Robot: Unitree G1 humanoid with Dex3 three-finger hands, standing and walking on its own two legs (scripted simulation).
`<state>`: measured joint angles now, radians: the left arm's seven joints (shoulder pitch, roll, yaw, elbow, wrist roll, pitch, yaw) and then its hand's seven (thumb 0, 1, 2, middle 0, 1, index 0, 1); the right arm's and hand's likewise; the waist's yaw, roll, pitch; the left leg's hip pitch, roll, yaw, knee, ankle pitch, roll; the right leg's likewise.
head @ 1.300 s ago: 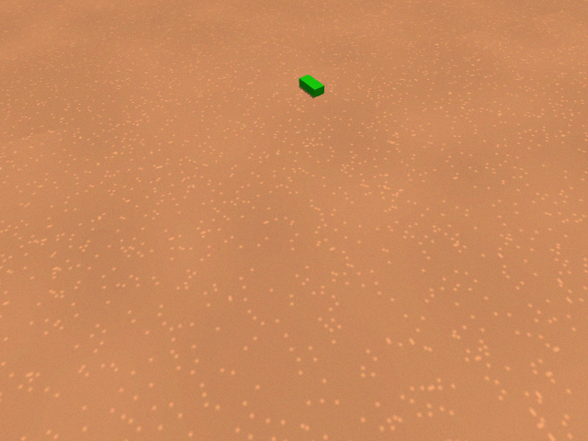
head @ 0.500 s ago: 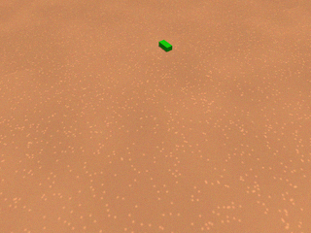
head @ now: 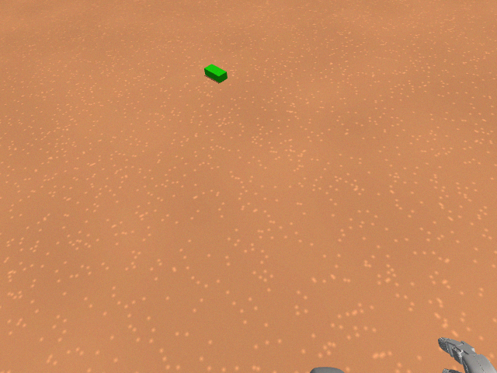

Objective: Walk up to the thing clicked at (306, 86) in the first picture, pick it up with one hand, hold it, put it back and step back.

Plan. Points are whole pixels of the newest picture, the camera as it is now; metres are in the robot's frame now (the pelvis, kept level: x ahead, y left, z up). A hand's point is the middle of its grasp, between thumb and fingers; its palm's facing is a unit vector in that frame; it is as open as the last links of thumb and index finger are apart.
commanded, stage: walk up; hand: left
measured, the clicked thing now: (215, 73) +2.06 +0.26 -0.75
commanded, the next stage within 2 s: none
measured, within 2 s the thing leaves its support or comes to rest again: neither
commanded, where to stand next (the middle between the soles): +1.60 +0.37 m, yaw -42 degrees
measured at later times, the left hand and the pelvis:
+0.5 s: hand (150, 279) +0.31 +0.23 -0.13, palm faces -0.23 -0.88 -0.42, open 7.4 cm; pelvis +0.24 -0.04 -0.01, yaw -15 degrees
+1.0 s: hand (186, 121) +0.79 +0.20 -0.12, palm faces -0.44 -0.76 -0.47, open 7.4 cm; pelvis +0.54 +0.01 -0.01, yaw -25 degrees
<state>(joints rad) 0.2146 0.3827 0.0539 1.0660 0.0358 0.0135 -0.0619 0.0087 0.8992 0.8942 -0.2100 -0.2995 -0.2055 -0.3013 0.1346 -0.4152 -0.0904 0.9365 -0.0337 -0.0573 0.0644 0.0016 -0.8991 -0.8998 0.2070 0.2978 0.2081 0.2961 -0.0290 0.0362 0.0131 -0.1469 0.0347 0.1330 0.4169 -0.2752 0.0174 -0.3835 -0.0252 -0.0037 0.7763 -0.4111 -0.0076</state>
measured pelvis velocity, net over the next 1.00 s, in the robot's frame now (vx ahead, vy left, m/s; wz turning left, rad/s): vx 0.54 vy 0.01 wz -0.43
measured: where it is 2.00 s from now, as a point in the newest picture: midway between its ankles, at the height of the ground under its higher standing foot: (245, 192)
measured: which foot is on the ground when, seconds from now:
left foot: down 0.00-0.20, up 0.22-0.60, down 0.62-1.00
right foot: up 0.00-0.16, down 0.18-0.64, up 0.66-1.00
